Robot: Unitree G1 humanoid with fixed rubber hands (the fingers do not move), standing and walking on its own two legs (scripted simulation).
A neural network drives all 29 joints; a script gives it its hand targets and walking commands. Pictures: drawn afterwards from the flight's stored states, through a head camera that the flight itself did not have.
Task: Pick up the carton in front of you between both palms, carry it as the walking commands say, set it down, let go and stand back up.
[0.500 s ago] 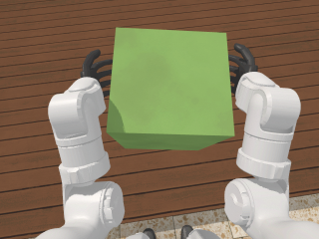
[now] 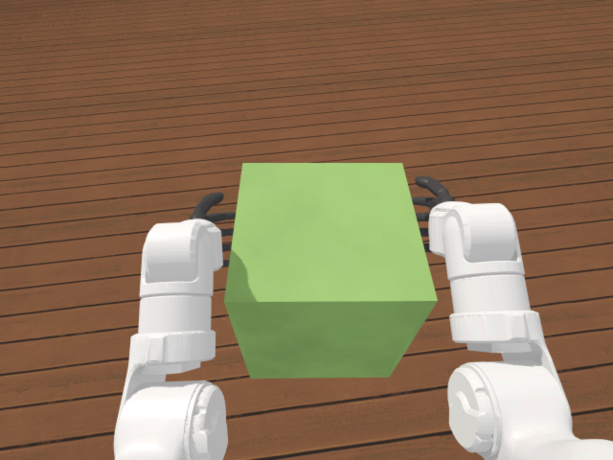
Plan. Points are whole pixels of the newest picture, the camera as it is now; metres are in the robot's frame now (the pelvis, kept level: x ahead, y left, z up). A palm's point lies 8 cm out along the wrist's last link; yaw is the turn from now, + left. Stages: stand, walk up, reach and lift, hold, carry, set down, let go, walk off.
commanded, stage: carry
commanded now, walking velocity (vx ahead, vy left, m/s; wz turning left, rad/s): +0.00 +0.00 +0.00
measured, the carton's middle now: (321, 277) +0.36 +0.00 +0.03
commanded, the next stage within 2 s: none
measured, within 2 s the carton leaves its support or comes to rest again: neither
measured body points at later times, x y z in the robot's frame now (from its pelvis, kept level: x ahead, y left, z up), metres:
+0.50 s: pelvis +0.02 +0.01 -0.01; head -0.02 +0.01 +0.44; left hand +0.38 +0.16 +0.17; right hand +0.39 -0.14 +0.18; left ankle -0.04 +0.10 -0.73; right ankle -0.03 -0.09 -0.73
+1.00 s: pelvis +0.21 +0.08 +0.01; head +0.28 +0.07 +0.45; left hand +0.63 +0.21 +0.15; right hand +0.61 -0.09 +0.15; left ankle +0.32 +0.15 -0.64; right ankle +0.00 -0.08 -0.61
